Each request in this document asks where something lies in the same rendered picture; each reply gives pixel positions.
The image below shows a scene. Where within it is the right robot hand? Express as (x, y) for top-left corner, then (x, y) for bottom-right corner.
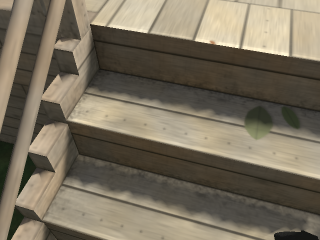
(274, 230), (319, 240)

